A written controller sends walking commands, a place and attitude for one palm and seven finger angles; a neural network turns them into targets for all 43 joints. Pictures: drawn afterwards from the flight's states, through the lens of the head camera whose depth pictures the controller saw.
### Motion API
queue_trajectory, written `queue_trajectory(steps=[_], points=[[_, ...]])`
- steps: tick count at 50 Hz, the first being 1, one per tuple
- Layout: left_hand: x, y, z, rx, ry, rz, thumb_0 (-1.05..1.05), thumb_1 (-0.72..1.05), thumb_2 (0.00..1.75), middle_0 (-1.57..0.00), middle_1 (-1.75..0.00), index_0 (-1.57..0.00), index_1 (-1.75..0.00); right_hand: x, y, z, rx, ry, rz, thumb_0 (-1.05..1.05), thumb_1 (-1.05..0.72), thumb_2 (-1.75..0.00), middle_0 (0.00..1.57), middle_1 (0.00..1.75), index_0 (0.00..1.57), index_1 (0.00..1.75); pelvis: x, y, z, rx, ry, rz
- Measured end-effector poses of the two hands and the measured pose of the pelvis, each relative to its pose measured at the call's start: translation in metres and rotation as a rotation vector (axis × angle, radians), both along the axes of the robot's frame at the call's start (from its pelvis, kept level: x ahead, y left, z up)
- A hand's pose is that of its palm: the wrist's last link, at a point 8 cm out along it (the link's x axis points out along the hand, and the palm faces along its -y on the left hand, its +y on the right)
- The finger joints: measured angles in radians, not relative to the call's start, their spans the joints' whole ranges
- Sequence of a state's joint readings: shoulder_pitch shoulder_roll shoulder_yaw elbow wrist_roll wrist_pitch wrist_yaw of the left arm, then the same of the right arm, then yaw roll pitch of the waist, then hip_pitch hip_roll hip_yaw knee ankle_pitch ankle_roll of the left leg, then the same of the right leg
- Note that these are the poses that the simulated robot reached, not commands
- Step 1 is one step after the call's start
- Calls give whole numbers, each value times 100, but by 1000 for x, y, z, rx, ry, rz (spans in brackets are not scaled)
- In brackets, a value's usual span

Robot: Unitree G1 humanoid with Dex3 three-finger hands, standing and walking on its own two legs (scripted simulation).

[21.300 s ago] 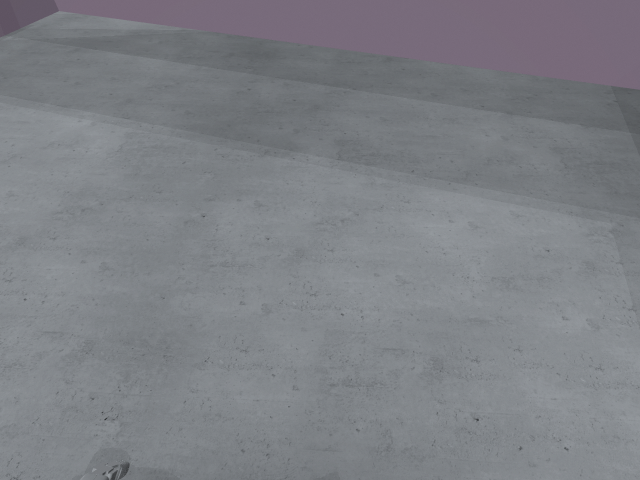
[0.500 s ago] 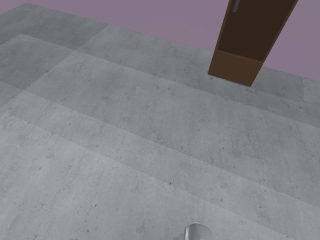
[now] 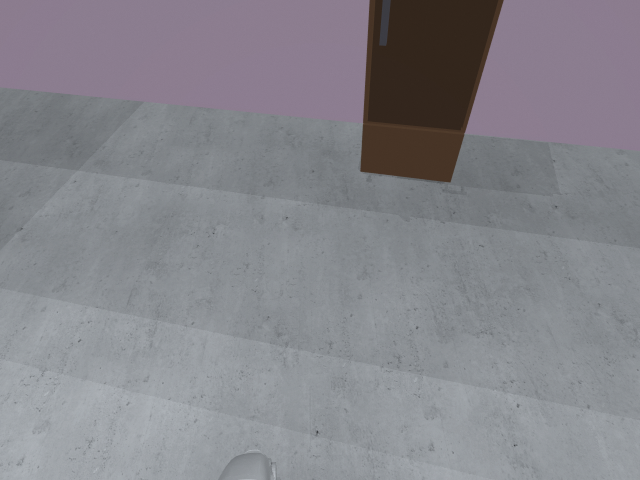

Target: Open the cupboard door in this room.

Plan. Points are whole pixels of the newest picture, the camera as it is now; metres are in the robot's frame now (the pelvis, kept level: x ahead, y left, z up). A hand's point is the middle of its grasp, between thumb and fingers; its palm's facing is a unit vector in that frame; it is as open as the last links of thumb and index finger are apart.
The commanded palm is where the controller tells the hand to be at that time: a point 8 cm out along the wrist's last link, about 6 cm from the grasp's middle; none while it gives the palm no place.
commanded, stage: turn or walk to find it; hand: left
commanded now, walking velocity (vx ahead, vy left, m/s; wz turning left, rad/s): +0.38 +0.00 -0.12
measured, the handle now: (385, 17) +1.50 -0.14 -0.05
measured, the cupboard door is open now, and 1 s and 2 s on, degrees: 0 0 0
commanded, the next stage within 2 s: stand and wait in 0.40 s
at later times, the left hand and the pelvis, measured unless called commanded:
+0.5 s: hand (198, 393) +0.27 +0.23 -0.17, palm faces -0.04 -0.98 -0.18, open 7.4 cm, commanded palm none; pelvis +0.21 +0.05 +0.00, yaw -5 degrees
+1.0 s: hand (256, 320) +0.41 +0.16 -0.17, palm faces -0.03 -0.99 -0.17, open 7.2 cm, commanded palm none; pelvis +0.31 +0.00 -0.01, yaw -4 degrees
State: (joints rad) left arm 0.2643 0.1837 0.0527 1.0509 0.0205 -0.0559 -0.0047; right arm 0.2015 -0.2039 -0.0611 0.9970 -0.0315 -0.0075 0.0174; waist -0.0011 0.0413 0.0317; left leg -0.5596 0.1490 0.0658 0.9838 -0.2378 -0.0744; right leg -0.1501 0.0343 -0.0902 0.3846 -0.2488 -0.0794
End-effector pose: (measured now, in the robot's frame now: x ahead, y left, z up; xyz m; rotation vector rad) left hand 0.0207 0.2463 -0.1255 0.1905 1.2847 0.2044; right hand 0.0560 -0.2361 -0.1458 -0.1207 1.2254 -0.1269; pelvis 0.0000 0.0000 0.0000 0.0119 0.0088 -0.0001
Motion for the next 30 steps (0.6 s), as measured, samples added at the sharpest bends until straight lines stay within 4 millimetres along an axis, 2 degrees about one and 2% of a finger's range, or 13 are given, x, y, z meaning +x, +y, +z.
queue_trajectory(steps=[5, 9, 12, 14, 17, 22, 26, 30], points=[[-12, 5, -8, -28, 108, 55, -1, 92, 90, -20, -30, -20, -30, 76, 14, 7, -6, -69, 48, 0, -91, -89, 19, 30, 19, 30, 40, 12, -2, -17, 1, -5], [-11, 8, -20, -70, 202, 98, 0, 91, 90, -20, -30, -20, -29, 137, 32, 11, -21, -111, 89, 0, -91, -89, 19, 30, 19, 30, 78, 27, -8, -26, 1, -8], [0, 15, -34, -105, 268, 108, 0, 91, 90, -20, -30, -20, -29, 177, 46, 8, -49, -160, 99, 0, -91, -89, 19, 30, 20, 30, 109, 42, -19, -26, -3, -23], [19, 20, -38, -119, 290, 86, 0, 91, 90, -20, -30, -20, -29, 188, 53, 8, -58, -178, 80, 0, -91, -89, 20, 30, 20, 30, 124, 50, -21, -18, -14, -46], [68, 29, -36, -122, 257, 33, 0, 91, 90, -20, -30, -20, -29, 181, 58, 10, -57, -145, 13, 0, -91, -89, 20, 30, 20, 30, 148, 56, -15, -16, -23, -72], [181, 37, -27, -99, 93, -52, 0, 91, 90, -19, -30, -19, -29, 141, 56, 9, -65, 15, -105, -1, -94, -89, 20, 30, 20, 30, 186, 57, -4, -8, -22, -88], [271, 32, -17, -69, -38, -107, 0, 92, 90, -19, -30, -19, -29, 106, 55, 6, -43, 180, -164, -1, -94, -89, 20, 30, 20, 30, 216, 48, -2, -1, -20, -90], [347, 12, -10, -41, -125, -183, 0, 92, 90, -19, -30, -19, -29, 85, 56, 0, 2, 312, -225, 0, -93, -89, 20, 30, 20, 30, 244, 31, -7, 9, -24, -98]])
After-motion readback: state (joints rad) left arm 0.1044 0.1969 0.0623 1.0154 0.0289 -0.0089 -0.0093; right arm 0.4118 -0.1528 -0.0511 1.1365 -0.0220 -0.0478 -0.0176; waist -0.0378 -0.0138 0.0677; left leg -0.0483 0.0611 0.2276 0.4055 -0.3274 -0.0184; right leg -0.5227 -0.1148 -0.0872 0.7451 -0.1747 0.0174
